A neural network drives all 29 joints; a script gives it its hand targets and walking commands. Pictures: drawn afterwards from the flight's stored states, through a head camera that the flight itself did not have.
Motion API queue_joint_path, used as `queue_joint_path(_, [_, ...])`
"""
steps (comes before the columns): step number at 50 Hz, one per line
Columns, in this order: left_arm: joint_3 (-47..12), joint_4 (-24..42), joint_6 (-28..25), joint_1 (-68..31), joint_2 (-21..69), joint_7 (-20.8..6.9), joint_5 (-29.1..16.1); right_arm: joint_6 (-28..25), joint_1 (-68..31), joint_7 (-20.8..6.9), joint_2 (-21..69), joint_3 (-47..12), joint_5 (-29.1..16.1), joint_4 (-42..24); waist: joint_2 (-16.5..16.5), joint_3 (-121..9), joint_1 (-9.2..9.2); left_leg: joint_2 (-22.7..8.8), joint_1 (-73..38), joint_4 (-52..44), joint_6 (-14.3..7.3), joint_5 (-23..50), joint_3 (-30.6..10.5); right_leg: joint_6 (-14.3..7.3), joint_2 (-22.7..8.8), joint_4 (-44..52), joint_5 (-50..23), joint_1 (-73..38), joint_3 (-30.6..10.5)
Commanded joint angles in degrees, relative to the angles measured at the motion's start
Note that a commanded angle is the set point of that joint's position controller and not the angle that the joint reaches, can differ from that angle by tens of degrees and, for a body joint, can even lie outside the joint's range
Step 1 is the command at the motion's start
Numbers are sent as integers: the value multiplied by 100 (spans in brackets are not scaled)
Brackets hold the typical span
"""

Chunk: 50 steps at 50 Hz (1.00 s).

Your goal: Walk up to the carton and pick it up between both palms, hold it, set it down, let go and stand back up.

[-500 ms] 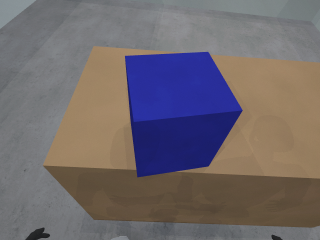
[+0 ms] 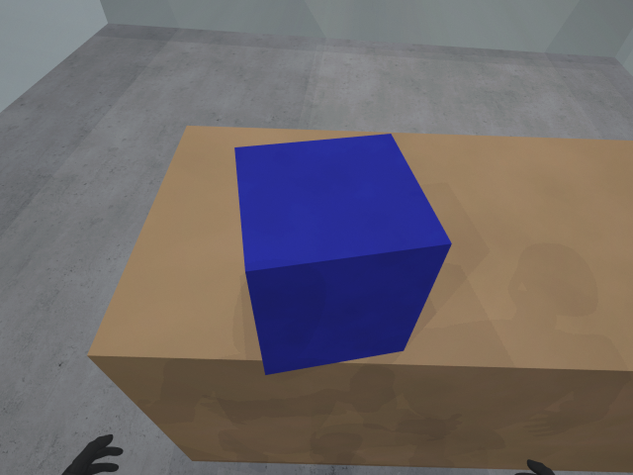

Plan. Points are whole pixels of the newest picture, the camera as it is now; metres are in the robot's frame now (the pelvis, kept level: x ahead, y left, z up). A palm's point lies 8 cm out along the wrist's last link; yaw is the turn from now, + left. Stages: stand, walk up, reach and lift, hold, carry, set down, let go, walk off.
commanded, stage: walk up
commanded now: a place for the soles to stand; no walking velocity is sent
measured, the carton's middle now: (326, 257) +0.40 +0.00 +0.05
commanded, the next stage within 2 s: reach and lift in 1.46 s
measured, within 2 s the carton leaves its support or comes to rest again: neither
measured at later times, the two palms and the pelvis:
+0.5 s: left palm out of the picture +0.05 +0.34 -0.11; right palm out of the picture +0.07 -0.30 -0.10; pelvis -0.03 +0.01 +0.00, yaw +1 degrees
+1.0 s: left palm out of the picture +0.06 +0.34 -0.11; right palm out of the picture +0.09 -0.30 -0.10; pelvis -0.02 +0.02 +0.00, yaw +0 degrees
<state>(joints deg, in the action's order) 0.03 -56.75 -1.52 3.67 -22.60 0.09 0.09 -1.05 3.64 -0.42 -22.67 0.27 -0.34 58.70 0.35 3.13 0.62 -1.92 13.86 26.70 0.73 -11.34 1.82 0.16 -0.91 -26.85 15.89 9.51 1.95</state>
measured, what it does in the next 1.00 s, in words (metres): stands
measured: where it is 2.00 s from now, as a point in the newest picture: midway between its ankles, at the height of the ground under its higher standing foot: outside the picture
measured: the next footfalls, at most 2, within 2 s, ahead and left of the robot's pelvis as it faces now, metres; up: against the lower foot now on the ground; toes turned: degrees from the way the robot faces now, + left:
none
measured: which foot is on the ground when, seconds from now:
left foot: down 0.00-1.00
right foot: down 0.00-1.00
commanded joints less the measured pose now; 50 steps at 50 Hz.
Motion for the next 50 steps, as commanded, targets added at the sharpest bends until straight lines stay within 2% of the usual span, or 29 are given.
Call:
queue_joint_path(1, [221,59,-70,-228,-1125,23,0,-79,-279,29,-1037,176,22,-29,-57,-527,-41,-516,-569,-626,-208,875,-549,-151,-676,859,-900,49,-609])
queue_joint_path(5, [222,-83,-63,-274,-1082,9,31,-82,-306,21,-1017,166,55,60,33,-495,-24,-531,-599,-798,-192,583,-556,-155,-660,1061,-581,73,-603])
queue_joint_path(6, [233,-113,-67,-234,-1075,3,18,-73,-302,21,-996,161,52,109,-50,-431,-54,-517,-571,-831,-186,481,-569,-138,-664,1141,-456,129,-601])
queue_joint_path(8, [240,-165,-63,-198,-1059,1,22,-84,-313,23,-1010,178,54,145,56,-515,-47,-559,-611,-891,-203,467,-599,-134,-660,1129,-503,22,-562])
queue_joint_path(10, [240,-205,-56,-198,-1038,-3,31,-84,-328,28,-1008,170,59,197,-4,-468,-67,-543,-608,-911,-202,431,-593,-142,-677,1215,-462,45,-565])
queue_joint_path(11, [291,-224,-36,-172,-1210,28,-45,-14,-374,16,-1183,264,45,148,63,-159,-45,-518,-370,-617,-205,1000,-559,-170,-706,918,-1158,146,-582])
queue_joint_path(13, [320,-186,-14,-38,-1260,49,-59,26,-290,15,-1128,283,22,95,33,-325,-42,-497,-391,-537,-195,1158,-501,-205,-731,794,-1319,98,-525])
queue_joint_path(14, [324,-177,-2,-34,-1263,52,-53,42,-278,10,-1103,293,-4,93,-51,-355,-26,-504,-428,-535,-221,1099,-523,-215,-713,785,-1198,131,-516])
queue_joint_path(15, [321,-155,14,-37,-1254,46,-45,53,-286,5,-1110,304,9,68,36,-460,-14,-528,-487,-512,-235,1061,-529,-220,-712,754,-1118,175,-522])
queue_joint_path(17, [320,-106,44,-93,-1236,33,-31,89,-260,-3,-1157,338,22,40,-36,-527,-2,-529,-439,-517,-251,760,-582,-235,-691,739,-673,257,-541])
queue_joint_path(20, [318,-29,76,-39,-1160,23,-4,132,-297,-28,-1224,411,78,-37,228,-552,-13,-586,-240,-655,-354,-53,-770,-255,-600,583,-28,362,-504])
queue_joint_path(23, [317,-46,95,133,-1197,4,28,167,-345,-55,-1210,426,86,-110,46,-414,-44,-607,-61,-726,-388,-529,-867,-269,-569,641,358,513,-544])
queue_joint_path(24, [316,-41,99,170,-1169,-9,18,174,-315,-62,-1209,442,91,-100,114,-366,-61,-578,-9,-713,-366,-707,-867,-274,-574,707,542,564,-584])
queue_joint_path(27, [342,23,73,229,-1229,-13,27,172,-280,-76,-1218,470,101,-154,142,-441,-46,-531,-40,-641,-345,-648,-829,-289,-580,625,431,504,-617])
queue_joint_path(28, [343,47,73,238,-1275,-16,28,175,-266,-80,-1189,469,87,-162,40,-419,-47,-511,-14,-603,-350,-702,-838,-293,-596,642,434,600,-635])
queue_joint_path(29, [343,66,81,243,-1242,-18,32,180,-273,-84,-1213,475,97,-172,147,-358,-33,-524,30,-631,-353,-817,-869,-295,-586,629,574,640,-636])
queue_joint_path(33, [351,110,65,292,-1231,-12,47,181,-261,-100,-1200,492,84,-251,41,-240,-36,-497,68,-632,-354,-1004,-919,-310,-559,635,742,820,-674])
queue_joint_path(34, [337,120,63,336,-1200,-10,36,173,-284,-105,-1202,495,94,-276,164,-220,-44,-536,121,-655,-357,-965,-953,-307,-538,581,639,772,-653])
queue_joint_path(36, [341,150,49,401,-1252,-10,42,171,-235,-103,-1222,496,67,-306,63,-309,-37,-537,71,-600,-375,-874,-937,-298,-515,552,546,746,-638])
queue_joint_path(39, [335,177,27,442,-1235,-1,42,160,-185,-99,-1178,491,51,-344,128,-415,-25,-541,14,-562,-379,-611,-919,-295,-543,461,146,623,-636])
queue_joint_path(40, [341,229,26,427,-1246,2,46,154,-214,-97,-1184,484,57,-363,32,-448,-9,-525,-48,-533,-375,-542,-883,-290,-554,418,56,640,-622])
queue_joint_path(43, [337,253,22,456,-1217,4,35,140,-171,-94,-1211,470,46,-422,241,-586,-26,-564,-145,-408,-377,41,-831,-286,-551,320,-276,526,-582])
queue_joint_path(46, [328,269,13,555,-1220,14,21,135,-196,-77,-1191,477,20,-459,160,-616,-52,-604,-192,-348,-413,469,-794,-252,-519,164,-600,465,-522])
queue_joint_path(49, [333,316,35,514,-1229,17,18,130,-188,-68,-1209,474,28,-524,223,-689,-61,-605,-176,-229,-411,851,-767,-276,-539,78,-869,332,-519])
queue_joint_path(50, [330,338,33,512,-1220,19,22,143,-187,-68,-1205,479,23,-540,125,-758,-44,-574,-168,-190,-376,836,-749,-285,-581,138,-901,299,-553])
